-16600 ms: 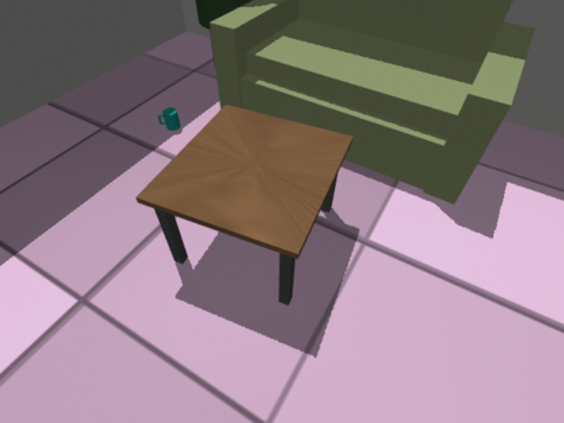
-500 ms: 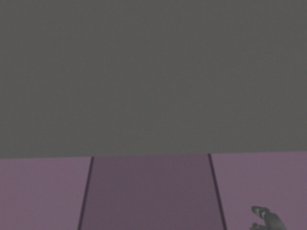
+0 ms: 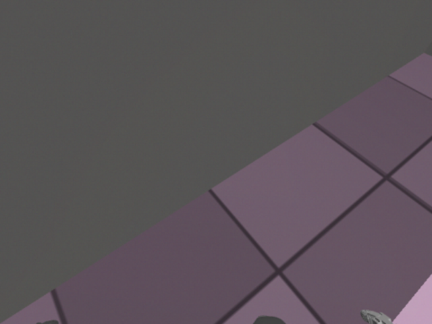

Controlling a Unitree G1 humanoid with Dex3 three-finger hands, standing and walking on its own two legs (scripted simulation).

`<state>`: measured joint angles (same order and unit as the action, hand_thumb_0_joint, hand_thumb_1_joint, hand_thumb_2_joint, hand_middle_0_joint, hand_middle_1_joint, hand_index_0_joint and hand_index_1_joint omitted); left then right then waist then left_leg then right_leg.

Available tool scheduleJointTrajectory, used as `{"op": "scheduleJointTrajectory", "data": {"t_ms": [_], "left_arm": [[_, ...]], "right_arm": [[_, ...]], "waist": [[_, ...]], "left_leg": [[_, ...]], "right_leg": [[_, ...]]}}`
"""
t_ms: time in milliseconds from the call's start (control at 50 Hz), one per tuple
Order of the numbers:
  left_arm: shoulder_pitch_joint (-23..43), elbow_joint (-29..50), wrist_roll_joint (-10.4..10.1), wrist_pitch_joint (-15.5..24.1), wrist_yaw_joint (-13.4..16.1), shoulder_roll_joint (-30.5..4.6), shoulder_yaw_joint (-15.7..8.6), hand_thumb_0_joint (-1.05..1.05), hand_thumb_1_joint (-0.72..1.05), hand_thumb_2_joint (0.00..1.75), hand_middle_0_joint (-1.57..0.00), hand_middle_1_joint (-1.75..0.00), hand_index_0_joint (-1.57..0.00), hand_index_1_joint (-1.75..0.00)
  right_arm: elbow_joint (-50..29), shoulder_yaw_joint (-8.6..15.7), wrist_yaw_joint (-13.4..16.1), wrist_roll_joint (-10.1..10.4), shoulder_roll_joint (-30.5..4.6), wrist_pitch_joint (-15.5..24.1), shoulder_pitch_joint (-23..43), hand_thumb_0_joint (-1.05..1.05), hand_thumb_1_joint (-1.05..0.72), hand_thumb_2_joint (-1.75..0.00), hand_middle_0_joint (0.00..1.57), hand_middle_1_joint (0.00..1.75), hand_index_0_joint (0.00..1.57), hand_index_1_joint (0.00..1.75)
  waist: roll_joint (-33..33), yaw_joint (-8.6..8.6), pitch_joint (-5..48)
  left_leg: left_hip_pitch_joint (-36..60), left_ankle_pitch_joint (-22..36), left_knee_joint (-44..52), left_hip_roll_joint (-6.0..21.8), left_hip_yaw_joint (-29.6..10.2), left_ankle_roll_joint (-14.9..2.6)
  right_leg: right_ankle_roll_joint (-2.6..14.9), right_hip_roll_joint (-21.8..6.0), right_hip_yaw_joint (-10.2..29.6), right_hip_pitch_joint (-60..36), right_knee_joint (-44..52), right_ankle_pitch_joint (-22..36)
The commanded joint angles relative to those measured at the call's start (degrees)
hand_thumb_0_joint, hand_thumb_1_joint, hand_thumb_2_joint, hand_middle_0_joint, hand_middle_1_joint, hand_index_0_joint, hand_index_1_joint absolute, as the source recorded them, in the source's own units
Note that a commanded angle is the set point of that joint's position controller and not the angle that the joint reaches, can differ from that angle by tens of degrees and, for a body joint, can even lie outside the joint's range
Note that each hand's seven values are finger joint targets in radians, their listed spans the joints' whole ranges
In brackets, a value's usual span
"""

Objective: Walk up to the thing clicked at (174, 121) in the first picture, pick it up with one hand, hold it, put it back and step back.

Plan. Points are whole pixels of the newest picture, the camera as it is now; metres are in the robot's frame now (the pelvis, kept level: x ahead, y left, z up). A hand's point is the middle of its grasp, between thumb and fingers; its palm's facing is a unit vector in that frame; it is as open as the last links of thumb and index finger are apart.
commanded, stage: walk up
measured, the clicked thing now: out of the picture +0.68 -1.37 -0.72
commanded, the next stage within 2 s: none
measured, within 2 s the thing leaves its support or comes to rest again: neither
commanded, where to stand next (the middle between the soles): +0.09 +0.00 m, yaw -77 degrees
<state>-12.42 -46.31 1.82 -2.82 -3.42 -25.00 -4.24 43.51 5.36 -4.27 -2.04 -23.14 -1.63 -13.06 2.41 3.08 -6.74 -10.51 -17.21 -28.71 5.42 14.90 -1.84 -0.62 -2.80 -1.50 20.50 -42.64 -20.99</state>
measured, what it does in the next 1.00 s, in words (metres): steps on the spot, turning right: right foot, then left foot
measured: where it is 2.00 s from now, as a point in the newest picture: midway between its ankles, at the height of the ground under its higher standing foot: outside the picture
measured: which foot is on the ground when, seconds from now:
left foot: down 0.00-0.08, up 0.10-0.40, down 0.42-0.86, up 0.88-1.00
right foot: up 0.00-0.06, down 0.08-0.42, up 0.44-0.84, down 0.86-1.00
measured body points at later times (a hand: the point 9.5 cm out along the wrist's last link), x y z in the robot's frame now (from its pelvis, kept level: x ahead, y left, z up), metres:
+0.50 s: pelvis +0.07 +0.04 -0.02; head +0.12 +0.03 +0.42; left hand +0.34 +0.26 -0.13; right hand +0.02 -0.29 -0.11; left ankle +0.18 +0.11 -0.74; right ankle -0.01 -0.09 -0.69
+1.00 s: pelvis +0.06 +0.04 -0.03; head +0.07 -0.01 +0.42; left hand +0.37 +0.15 -0.12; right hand -0.15 -0.23 -0.14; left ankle +0.17 +0.11 -0.70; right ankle -0.03 -0.05 -0.74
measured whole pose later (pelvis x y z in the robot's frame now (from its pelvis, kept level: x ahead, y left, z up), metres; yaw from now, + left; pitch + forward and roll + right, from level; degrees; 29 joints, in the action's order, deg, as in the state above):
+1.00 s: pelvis +0.06 +0.04 -0.03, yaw -54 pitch -1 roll -1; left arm -15.4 -41.1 1.6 -1.2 -1.6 -22.2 -2.8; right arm 42.7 3.7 -0.4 1.0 -25.8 -2.0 -14.0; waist 4.3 0.6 -6.8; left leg -28.3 -28.6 -60.0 5.8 2.5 0.1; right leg 0.5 2.6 3.4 20.9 -43.7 -21.8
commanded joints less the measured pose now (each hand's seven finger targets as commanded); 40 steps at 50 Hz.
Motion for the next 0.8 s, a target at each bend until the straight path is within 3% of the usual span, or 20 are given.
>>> {"op": "scheduleJointTrajectory", "data": {"t_ms": [0, 20, 40, 60, 80, 100, 120, 180, 300, 360, 380, 400, 420, 460, 480, 520, 620, 660, 720, 780], "left_arm": [[-0.7, 6.7, -0.1, 3.5, 1.3, -8.3, -2.2, 0.0, 0.9, 0.9, -0.2, -0.3, -0.2, -0.3], [-5.8, 5.3, 0.0, 3.8, 1.8, -9.2, -2.9, 0.0, 0.9, 0.9, -0.2, -0.3, -0.2, -0.3], [-9.6, 5.0, 0.4, 4.5, 2.5, -13.0, -4.2, 0.0, 0.9, 0.9, -0.2, -0.3, -0.2, -0.3], [-10.9, 6.2, 0.6, 5.0, 3.3, -16.5, -5.1, 0.0, 0.9, 0.9, -0.2, -0.3, -0.2, -0.3], [-10.0, 7.5, 0.1, 4.8, 3.6, -17.5, -4.7, 0.0, 0.9, 0.9, -0.2, -0.3, -0.2, -0.3], [-8.0, 7.8, -0.8, 4.5, 4.1, -16.7, -4.7, 0.0, 0.9, 0.9, -0.2, -0.3, -0.2, -0.3], [-4.8, 9.1, -1.2, 4.4, 4.4, -15.3, -4.0, 0.0, 0.9, 0.9, -0.2, -0.3, -0.2, -0.3], [-0.4, 11.9, -0.9, 4.3, 4.8, -13.6, -3.3, 0.0, 0.9, 0.9, -0.2, -0.3, -0.2, -0.3], [0.2, 14.2, 0.1, 3.4, 4.6, -14.2, -4.0, 0.0, 0.9, 0.9, -0.2, -0.3, -0.2, -0.3], [5.1, 15.7, -0.3, 2.8, 4.8, -12.5, -3.4, 0.0, 0.9, 0.9, -0.2, -0.3, -0.2, -0.3], [4.7, 16.4, -0.8, 2.7, 4.9, -9.4, -2.5, 0.0, 0.9, 0.9, -0.2, -0.3, -0.2, -0.3], [-1.2, 14.9, -1.3, 2.1, 5.3, -5.2, -1.6, 0.0, 0.9, 0.9, -0.2, -0.3, -0.2, -0.3], [-6.4, 12.6, -0.6, 1.7, 5.9, -11.0, -3.0, 0.0, 0.9, 0.9, -0.2, -0.3, -0.2, -0.3], [-4.3, 10.3, -0.3, 1.2, 5.3, -12.9, -3.9, 0.0, 0.9, 0.9, -0.2, -0.3, -0.2, -0.3], [-4.0, 9.6, -0.9, 1.0, 4.2, -12.5, -4.3, 0.0, 0.9, 0.9, -0.2, -0.3, -0.2, -0.3], [-6.7, 9.1, -1.4, 0.5, 2.0, -11.3, -4.0, 0.0, 0.9, 0.9, -0.2, -0.3, -0.2, -0.3], [1.2, 12.6, -1.0, 0.5, 0.2, -9.6, -2.9, 0.0, 0.9, 0.9, -0.2, -0.3, -0.2, -0.3], [0.0, 12.6, -1.1, 0.6, 0.3, -9.1, -2.6, 0.0, 0.9, 0.9, -0.2, -0.3, -0.2, -0.3], [-3.0, 10.4, -1.5, 1.0, 0.5, -7.9, -2.4, 0.0, 0.9, 0.9, -0.2, -0.3, -0.2, -0.3], [-6.5, 9.2, -1.1, 1.4, 1.1, -8.2, -2.9, 0.0, 0.9, 0.9, -0.2, -0.3, -0.2, -0.3]], "right_arm": [[-6.8, 4.3, 0.2, 0.4, -13.8, 0.7, 1.9, 0.0, -0.9, -0.9, 0.2, 0.3, 0.2, 0.3], [-7.2, 4.2, 0.2, 1.0, -13.5, 0.4, 2.3, 0.0, -0.9, -0.9, 0.2, 0.3, 0.2, 0.3], [-7.5, 3.2, 0.1, 1.8, -11.0, 0.4, 1.1, 0.0, -0.9, -0.9, 0.2, 0.3, 0.2, 0.3], [-9.3, 1.8, 0.0, 2.0, -7.4, 0.6, 2.0, 0.0, -0.9, -0.9, 0.2, 0.3, 0.2, 0.3], [-10.7, 2.1, 0.4, 1.6, -9.4, 0.2, 6.2, 0.0, -0.9, -0.9, 0.2, 0.3, 0.2, 0.3], [-9.8, 2.4, 0.5, 1.9, -10.8, 0.1, 6.4, 0.0, -0.9, -0.9, 0.2, 0.3, 0.2, 0.3], [-8.3, 2.4, 0.2, 2.1, -11.2, 0.3, 4.9, 0.0, -0.9, -0.9, 0.2, 0.3, 0.2, 0.3], [-5.3, 2.8, 0.5, 1.5, -12.3, 0.2, 1.6, 0.0, -0.9, -0.9, 0.2, 0.3, 0.2, 0.3], [-5.7, 2.3, 2.1, 1.2, -10.6, 0.5, 1.9, 0.0, -0.9, -0.9, 0.2, 0.3, 0.2, 0.3], [-3.8, 3.2, 3.2, 1.1, -11.0, 1.6, -5.2, 0.0, -0.9, -0.9, 0.2, 0.3, 0.2, 0.3], [-3.8, 4.0, 3.6, 0.1, -13.6, 2.1, -8.1, 0.0, -0.9, -0.9, 0.2, 0.3, 0.2, 0.3], [-5.2, 4.4, 4.0, 0.1, -17.4, 2.1, -3.9, 0.0, -0.9, -0.9, 0.2, 0.3, 0.2, 0.3], [-6.9, 4.9, 3.5, 1.4, -19.9, 2.0, 1.5, 0.0, -0.9, -0.9, 0.2, 0.3, 0.2, 0.3], [-7.3, 4.0, 3.7, 1.1, -15.4, 2.3, 5.0, 0.0, -0.9, -0.9, 0.2, 0.3, 0.2, 0.3], [-7.1, 3.7, 3.9, 0.7, -14.6, 2.6, 5.6, 0.0, -0.9, -0.9, 0.2, 0.3, 0.2, 0.3], [-6.6, 3.5, 4.2, 0.8, -14.8, 3.1, 4.9, 0.0, -0.9, -0.9, 0.2, 0.3, 0.2, 0.3], [-6.8, 3.8, 4.7, 1.3, -16.3, 3.9, -7.0, 0.0, -0.9, -0.9, 0.2, 0.3, 0.2, 0.3], [-8.1, 3.9, 4.4, 1.4, -17.2, 3.8, -5.9, 0.0, -0.9, -0.9, 0.2, 0.3, 0.2, 0.3], [-9.4, 3.5, 4.0, 0.8, -16.6, 3.4, -2.5, 0.0, -0.9, -0.9, 0.2, 0.3, 0.2, 0.3], [-10.1, 3.6, 3.5, 1.1, -16.9, 2.4, -1.4, 0.0, -0.9, -0.9, 0.2, 0.3, 0.2, 0.3]], "waist": [[4.9, -0.74, 9.3], [2.0, -3.66, 11.9], [-5.8, -6.32, 13.7], [-17.8, -7.07, 11.3], [-16.4, -7.75, 8.9], [-11.8, -6.53, 6.7], [-9.6, -4.53, 6.8], [-10.1, -1.96, 5.6], [-12.9, -2.31, 5.8], [-11.1, 2.81, 6.0], [-4.2, 4.69, 7.2], [13.1, 0.48, 7.0], [11.9, -1.4, 8.5], [5.4, -2.74, 3.2], [6.2, -3.16, 3.5], [10.1, -3.14, 7.5], [6.9, 1.52, 10.4], [8.2, 1.01, 10.1], [10.1, -0.29, 9.3], [11.9, -1.8, 10.4]], "left_leg": [[4.9, 14.5, 0.6, 13.7, -7.4, -4.79], [1.1, 15.8, -8.7, 12.0, -5.0, -3.35], [-9.1, 14.2, -21.1, 6.9, -3.2, -0.14], [-26.3, -14.1, -30.1, -1.6, -4.0, 3.16], [-32.0, -20.4, -32.6, -3.3, -15.2, 4.2], [-32.5, -18.2, -35.1, -1.2, -18.6, 4.71], [-32.4, -15.6, -32.4, -0.1, -20.1, 4.71], [-21.9, -8.7, -29.1, -2.0, -16.6, 4.9], [-12.1, -3.4, -19.7, -5.7, -15.9, 3.02], [3.3, 4.9, -5.2, -6.6, -15.8, 1.79], [9.1, 4.1, 4.4, -0.7, -23.0, -0.13], [6.9, 4.9, 10.4, 15.7, -41.1, -3.77], [0.5, 4.1, 12.7, 24.5, -49.0, -11.11], [-6.8, 4.7, 13.3, 20.1, -39.0, -10.42], [-6.7, 3.7, 12.3, 15.5, -31.8, -8.3], [0.7, 5.8, 9.4, 11.8, -23.2, -7.75], [11.7, 15.4, 5.1, 16.7, -19.9, -10.46], [8.7, 18.1, 4.2, 18.5, -17.2, -11.55], [-0.6, 17.9, 1.3, 16.2, -10.3, -8.38], [-3.4, 12.5, -2.9, 16.8, -9.6, -7.39]], "right_leg": [[2.02, 2.6, -5.1, -4.7, 10.2, 0.5], [3.26, 2.8, -3.1, -13.3, 16.9, 2.7], [6.55, 1.0, 6.4, -24.4, 20.6, 1.7], [11.86, -11.3, 27.4, -30.4, 21.2, 11.9], [18.12, -16.5, 40.7, -26.4, 23.4, 14.1], [18.43, -16.3, 37.6, -25.6, 23.6, 13.9], [16.29, -12.7, 31.3, -26.6, 21.8, 15.8], [11.86, -5.9, 23.2, -12.9, 20.5, 16.6], [10.94, -2.2, 24.8, -2.2, 14.7, 26.4], [6.02, 1.0, 24.8, 7.5, 8.3, 23.6], [0.81, 6.6, 20.1, 11.8, -0.1, 17.5], [-0.61, 15.3, 11.5, 15.2, -15.3, -11.3], [-1.19, 10.8, 10.8, 11.7, -25.6, -15.0], [-0.99, 7.0, 9.2, 9.8, -32.4, -9.6], [-0.92, 5.2, 9.0, 8.7, -32.5, -6.1], [-1.09, 3.7, 6.8, 10.3, -27.9, -2.2], [-1.84, 0.9, 5.2, 15.2, -16.4, -5.4], [-1.57, 0.1, 2.2, 12.4, -12.3, -5.1], [0.23, 1.8, -1.6, 3.5, -6.0, -2.4], [1.71, 3.4, -3.9, -1.1, 1.2, -2.0]]}}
